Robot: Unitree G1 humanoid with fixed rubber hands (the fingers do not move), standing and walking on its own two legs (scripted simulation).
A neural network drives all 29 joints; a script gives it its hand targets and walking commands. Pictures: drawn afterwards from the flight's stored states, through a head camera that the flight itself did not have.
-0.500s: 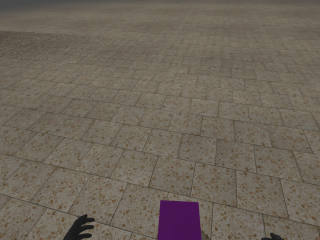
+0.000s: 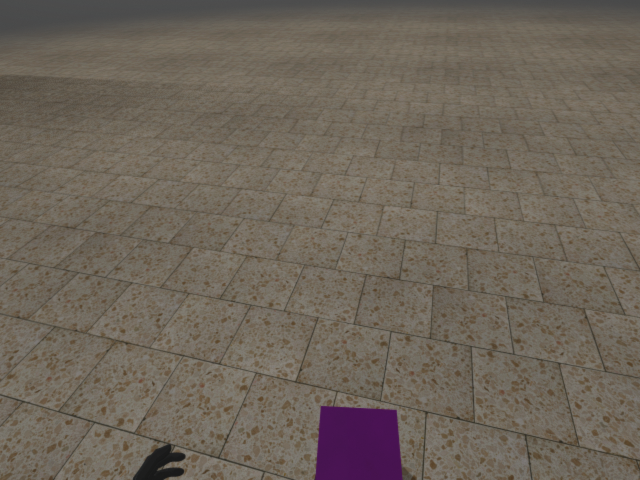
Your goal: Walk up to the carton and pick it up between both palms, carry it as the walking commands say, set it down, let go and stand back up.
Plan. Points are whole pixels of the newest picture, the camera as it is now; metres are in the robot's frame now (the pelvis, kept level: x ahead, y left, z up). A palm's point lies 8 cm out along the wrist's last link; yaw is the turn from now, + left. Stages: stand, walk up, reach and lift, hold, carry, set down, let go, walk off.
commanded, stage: stand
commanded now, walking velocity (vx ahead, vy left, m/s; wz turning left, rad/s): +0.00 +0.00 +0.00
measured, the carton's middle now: (357, 470) +0.41 -0.03 -0.63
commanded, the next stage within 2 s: none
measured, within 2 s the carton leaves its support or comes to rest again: neither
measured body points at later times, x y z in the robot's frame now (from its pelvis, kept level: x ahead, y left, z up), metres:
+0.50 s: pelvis -0.02 +0.00 +0.00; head -0.08 -0.01 +0.44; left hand +0.12 +0.26 -0.08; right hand +0.09 -0.28 -0.11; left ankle -0.02 +0.11 -0.72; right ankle +0.02 -0.11 -0.72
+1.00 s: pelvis -0.02 +0.00 +0.00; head -0.09 -0.01 +0.44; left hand +0.10 +0.27 -0.09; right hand +0.06 -0.29 -0.12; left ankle -0.02 +0.11 -0.72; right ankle +0.02 -0.11 -0.72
